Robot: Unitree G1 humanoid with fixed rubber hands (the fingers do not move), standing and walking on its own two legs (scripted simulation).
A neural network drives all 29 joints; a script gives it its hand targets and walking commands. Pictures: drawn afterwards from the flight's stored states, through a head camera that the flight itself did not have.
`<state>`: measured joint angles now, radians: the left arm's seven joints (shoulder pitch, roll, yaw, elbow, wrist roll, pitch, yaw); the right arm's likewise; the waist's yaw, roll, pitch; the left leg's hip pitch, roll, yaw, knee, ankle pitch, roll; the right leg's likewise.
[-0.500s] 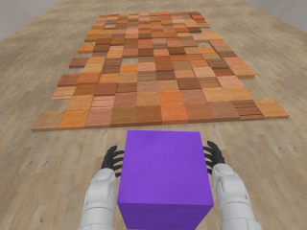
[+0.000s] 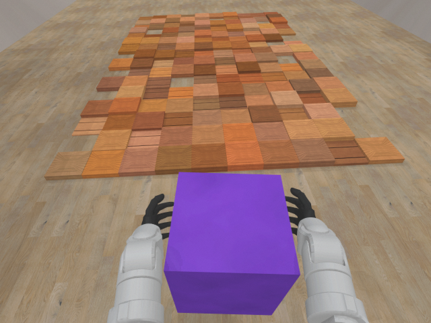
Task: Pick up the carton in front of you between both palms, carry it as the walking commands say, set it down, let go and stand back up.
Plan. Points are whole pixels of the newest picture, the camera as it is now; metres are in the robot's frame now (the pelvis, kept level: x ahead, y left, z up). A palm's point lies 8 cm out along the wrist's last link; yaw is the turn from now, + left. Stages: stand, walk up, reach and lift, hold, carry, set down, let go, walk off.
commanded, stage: reach and lift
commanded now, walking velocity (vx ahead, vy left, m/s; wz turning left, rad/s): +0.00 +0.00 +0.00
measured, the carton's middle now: (227, 246) +0.30 +0.00 -0.04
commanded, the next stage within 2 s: hold in 0.52 s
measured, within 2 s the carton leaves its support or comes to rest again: neither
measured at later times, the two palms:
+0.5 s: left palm (151, 227) +0.30 +0.15 +0.04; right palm (306, 221) +0.31 -0.15 +0.04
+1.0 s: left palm (149, 229) +0.29 +0.15 +0.05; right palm (311, 223) +0.29 -0.15 +0.06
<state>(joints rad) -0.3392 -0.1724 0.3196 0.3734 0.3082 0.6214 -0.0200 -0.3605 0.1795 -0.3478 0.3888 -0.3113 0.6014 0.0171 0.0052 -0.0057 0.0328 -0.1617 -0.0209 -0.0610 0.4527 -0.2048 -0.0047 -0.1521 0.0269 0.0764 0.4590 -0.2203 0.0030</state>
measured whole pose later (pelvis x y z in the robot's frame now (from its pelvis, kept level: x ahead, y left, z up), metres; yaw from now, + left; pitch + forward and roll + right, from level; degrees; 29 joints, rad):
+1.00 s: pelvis +0.00 +0.00 +0.00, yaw +0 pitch -9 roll +0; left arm -0.29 -0.16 0.24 0.24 0.28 0.76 -0.01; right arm -0.31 0.16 -0.27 0.25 -0.28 0.74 0.02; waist 0.00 -0.01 0.04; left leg -0.06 -0.02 -0.06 0.39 -0.18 0.00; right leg -0.05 0.02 0.08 0.40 -0.20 0.00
